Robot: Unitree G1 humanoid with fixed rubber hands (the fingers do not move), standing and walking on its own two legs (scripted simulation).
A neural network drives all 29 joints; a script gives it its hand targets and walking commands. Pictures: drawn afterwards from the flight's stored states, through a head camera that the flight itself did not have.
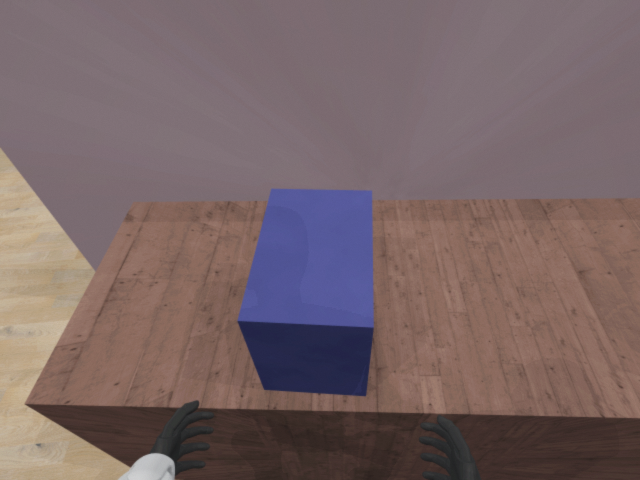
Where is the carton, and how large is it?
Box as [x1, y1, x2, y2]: [237, 189, 373, 395]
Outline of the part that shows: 271,189 237,320 264,389 365,395 373,329 371,191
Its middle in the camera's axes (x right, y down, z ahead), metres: -0.01 +0.08 +0.67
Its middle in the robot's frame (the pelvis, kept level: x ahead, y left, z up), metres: +0.43 +0.04 -0.07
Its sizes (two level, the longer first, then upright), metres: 0.264 0.175 0.228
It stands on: a pedestal, 0.58 m high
